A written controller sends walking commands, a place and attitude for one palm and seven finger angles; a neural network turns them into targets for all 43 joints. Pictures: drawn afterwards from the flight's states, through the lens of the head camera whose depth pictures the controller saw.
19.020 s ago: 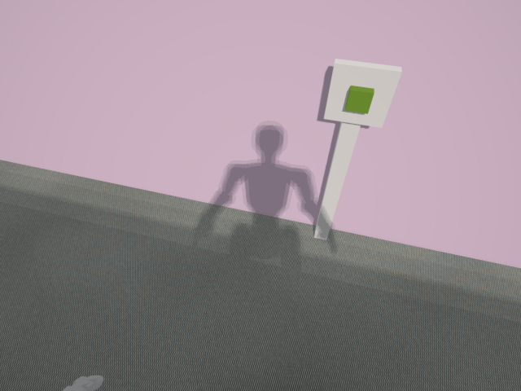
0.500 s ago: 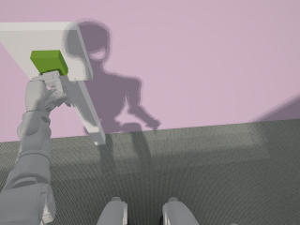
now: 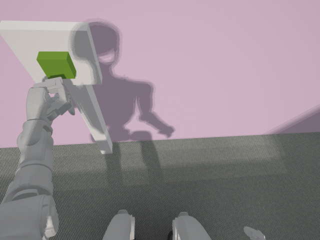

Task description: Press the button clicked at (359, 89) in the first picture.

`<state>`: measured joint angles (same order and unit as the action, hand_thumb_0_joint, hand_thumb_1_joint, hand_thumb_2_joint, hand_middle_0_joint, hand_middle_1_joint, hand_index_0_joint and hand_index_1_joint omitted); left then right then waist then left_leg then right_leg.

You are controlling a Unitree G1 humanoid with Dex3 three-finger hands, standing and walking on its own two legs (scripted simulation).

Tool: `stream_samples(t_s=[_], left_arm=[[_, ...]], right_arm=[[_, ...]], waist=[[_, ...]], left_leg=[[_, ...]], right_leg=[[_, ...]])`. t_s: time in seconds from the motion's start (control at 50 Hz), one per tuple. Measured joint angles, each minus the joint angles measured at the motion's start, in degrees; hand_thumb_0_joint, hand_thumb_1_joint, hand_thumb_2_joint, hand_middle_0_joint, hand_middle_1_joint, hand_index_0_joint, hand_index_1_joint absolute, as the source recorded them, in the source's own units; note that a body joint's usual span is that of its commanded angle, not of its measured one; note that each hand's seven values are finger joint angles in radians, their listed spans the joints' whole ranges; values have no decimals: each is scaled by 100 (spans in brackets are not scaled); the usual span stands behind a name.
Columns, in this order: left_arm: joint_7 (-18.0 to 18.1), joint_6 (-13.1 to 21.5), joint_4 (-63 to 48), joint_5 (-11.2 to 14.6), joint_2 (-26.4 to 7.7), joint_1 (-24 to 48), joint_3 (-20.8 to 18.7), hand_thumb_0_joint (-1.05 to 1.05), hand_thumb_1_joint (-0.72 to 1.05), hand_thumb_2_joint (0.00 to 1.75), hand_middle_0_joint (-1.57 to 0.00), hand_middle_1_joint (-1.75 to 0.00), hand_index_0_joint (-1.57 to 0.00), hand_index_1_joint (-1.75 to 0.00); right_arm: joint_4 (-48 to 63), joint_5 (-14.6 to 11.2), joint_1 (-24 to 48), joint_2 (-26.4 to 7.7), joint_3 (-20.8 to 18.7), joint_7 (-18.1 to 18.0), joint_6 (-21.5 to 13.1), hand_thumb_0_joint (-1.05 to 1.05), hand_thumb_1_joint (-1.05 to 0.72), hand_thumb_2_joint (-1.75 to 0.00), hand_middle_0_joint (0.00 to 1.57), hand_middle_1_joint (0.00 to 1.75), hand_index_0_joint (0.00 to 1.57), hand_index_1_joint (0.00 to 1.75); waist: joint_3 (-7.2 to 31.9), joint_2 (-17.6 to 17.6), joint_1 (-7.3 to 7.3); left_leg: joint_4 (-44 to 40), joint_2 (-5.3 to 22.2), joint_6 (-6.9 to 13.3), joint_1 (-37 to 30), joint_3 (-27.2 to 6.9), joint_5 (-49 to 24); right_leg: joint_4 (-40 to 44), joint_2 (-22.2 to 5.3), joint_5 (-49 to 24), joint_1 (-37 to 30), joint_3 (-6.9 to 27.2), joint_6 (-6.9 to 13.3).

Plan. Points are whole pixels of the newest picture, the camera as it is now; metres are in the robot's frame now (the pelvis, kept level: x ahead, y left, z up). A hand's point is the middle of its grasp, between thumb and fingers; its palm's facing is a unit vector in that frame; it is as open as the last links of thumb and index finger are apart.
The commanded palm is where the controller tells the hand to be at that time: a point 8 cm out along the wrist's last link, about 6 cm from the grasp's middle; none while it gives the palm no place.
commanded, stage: aim a knuckle at the button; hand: left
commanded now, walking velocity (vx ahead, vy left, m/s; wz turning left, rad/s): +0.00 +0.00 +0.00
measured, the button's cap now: (58, 64) +0.52 +0.26 +0.08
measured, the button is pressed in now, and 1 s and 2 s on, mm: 0 9 0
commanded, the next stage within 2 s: press the button with the knuckle in 0.02 s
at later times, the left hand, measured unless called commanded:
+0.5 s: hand (70, 92) +0.46 +0.22 +0.05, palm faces +0.10 -1.00 -0.01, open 3.1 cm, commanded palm +0.44 +0.27 +0.05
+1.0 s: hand (68, 88) +0.48 +0.23 +0.05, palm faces +0.09 -1.00 -0.03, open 2.9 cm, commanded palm +0.48 +0.27 +0.05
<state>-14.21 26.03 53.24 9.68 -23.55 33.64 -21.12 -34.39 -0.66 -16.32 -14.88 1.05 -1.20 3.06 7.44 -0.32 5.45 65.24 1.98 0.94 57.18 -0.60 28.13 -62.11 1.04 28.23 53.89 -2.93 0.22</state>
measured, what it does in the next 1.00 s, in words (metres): stands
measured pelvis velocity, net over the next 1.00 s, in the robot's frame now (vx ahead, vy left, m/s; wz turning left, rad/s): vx -0.02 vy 0.00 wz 0.01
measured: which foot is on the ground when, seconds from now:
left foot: down 0.00-1.00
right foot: down 0.00-1.00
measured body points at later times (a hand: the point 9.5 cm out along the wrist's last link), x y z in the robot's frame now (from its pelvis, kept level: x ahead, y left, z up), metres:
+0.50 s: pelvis +0.00 +0.00 +0.00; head +0.12 +0.02 +0.43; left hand +0.45 +0.28 +0.06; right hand +0.05 -0.27 -0.11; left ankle +0.02 +0.11 -0.65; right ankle +0.01 -0.12 -0.65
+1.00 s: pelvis -0.02 +0.00 -0.01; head +0.12 +0.04 +0.41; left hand +0.47 +0.29 +0.05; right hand +0.02 -0.27 -0.12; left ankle +0.02 +0.11 -0.65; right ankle +0.01 -0.12 -0.65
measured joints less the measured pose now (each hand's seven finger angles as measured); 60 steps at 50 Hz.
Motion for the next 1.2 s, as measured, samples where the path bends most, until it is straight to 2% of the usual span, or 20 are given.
stream_samples(t_s=[0.24,0.36,0.66,0.86,1.2], left_arm=[[102,-52,-25,-47,26,80,19,2,90,90,-130,-150,-130,-150],[130,-56,145,-89,-91,255,-63,2,90,90,-130,-150,-130,-150],[-90,17,698,-169,-417,721,-299,0,85,90,-130,-150,-130,-150],[9,-13,1054,-287,-562,1169,-258,-1,82,91,-130,-150,-130,-150],[26,-78,1694,-488,-1010,2020,-73,-1,75,97,-130,-150,-137,-150]], right_arm=[[-95,5,-63,48,29,0,14,1,-91,-90,20,30,21,30],[-105,25,-128,60,36,7,19,1,-91,-90,20,30,21,30],[-141,50,-265,-20,52,-8,96,1,-91,-90,20,30,21,30],[-248,95,-233,-30,100,-28,55,1,-91,-90,20,30,21,30],[-294,132,-264,-74,277,-94,-160,1,-91,-90,20,30,21,30]], waist=[[-13,-32,14],[-9,-47,80],[-26,-30,202],[-42,-47,268],[-49,-69,440]], left_leg=[[25,-1,2,38,-9,27],[26,14,-2,61,-4,28],[142,38,8,284,-22,30],[253,11,11,514,-110,-21],[583,-42,-8,1132,-292,-145]], right_leg=[[-12,1,22,29,-7,-5],[-5,17,13,56,1,-2],[-86,41,-5,262,-13,-8],[-152,21,-45,436,-99,-9],[-451,-21,-115,966,-278,22]])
